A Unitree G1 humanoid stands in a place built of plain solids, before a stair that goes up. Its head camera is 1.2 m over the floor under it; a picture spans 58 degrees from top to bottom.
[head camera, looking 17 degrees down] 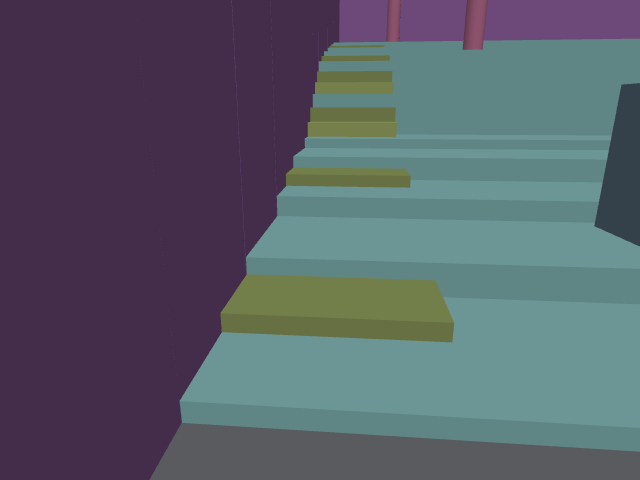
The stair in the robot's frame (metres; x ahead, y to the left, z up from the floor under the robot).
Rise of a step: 0.11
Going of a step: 0.54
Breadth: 1.15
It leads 5 degrees to the right of straight ahead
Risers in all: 3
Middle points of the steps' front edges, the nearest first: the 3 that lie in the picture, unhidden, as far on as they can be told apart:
1.38 -0.02 0.10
1.92 -0.07 0.21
2.46 -0.12 0.32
